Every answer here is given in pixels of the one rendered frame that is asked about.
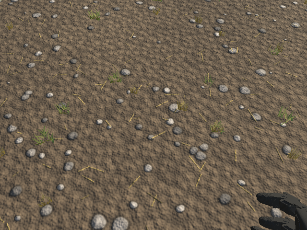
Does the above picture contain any robot right hand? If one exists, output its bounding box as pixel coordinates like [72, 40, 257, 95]
[250, 192, 307, 230]

